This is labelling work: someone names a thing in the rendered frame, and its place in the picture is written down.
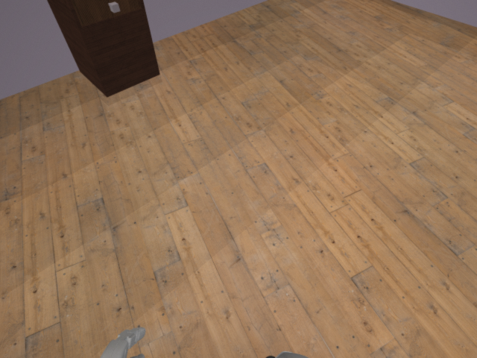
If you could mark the cabinet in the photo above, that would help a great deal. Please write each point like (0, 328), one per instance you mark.
(115, 53)

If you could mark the drawer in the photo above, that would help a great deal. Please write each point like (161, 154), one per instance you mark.
(90, 11)

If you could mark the left robot hand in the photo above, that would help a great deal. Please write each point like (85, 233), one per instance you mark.
(127, 339)

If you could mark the handle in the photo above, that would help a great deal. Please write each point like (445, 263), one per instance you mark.
(114, 7)

